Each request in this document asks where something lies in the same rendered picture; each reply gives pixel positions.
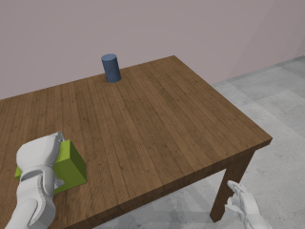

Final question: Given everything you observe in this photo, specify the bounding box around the sponge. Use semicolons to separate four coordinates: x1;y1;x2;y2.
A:
14;139;87;194

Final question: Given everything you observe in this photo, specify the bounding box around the right robot forearm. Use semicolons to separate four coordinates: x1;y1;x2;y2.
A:
244;213;274;229

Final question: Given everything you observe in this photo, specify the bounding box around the left robot hand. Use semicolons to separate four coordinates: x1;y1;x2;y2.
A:
16;131;66;189

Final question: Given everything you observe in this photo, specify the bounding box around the table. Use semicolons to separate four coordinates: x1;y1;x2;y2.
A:
0;55;273;229

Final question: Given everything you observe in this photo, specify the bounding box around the left robot forearm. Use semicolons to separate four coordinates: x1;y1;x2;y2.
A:
5;166;56;229

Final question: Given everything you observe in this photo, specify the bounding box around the right robot hand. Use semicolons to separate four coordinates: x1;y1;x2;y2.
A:
224;180;261;225

